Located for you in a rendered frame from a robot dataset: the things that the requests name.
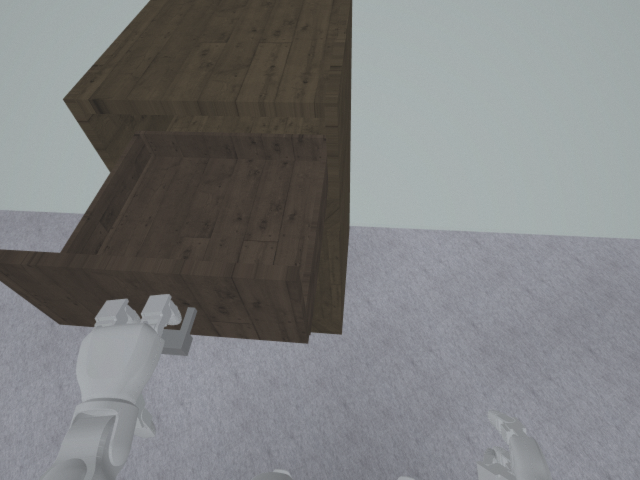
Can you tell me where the cabinet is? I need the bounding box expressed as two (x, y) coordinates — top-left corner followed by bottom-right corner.
(63, 0), (352, 335)

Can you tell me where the robot right hand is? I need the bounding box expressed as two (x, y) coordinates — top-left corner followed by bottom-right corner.
(477, 410), (552, 480)

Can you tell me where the robot left forearm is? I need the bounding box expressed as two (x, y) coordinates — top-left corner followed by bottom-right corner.
(39, 398), (139, 480)

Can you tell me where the handle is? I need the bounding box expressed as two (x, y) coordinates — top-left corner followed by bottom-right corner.
(161, 307), (197, 356)

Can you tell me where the drawer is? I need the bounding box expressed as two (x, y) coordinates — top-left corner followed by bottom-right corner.
(0, 131), (328, 344)

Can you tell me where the robot left hand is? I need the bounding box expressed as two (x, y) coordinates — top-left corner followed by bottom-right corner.
(76, 294), (182, 438)

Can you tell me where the robot left shin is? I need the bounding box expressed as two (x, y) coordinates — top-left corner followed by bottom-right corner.
(273, 469), (292, 478)

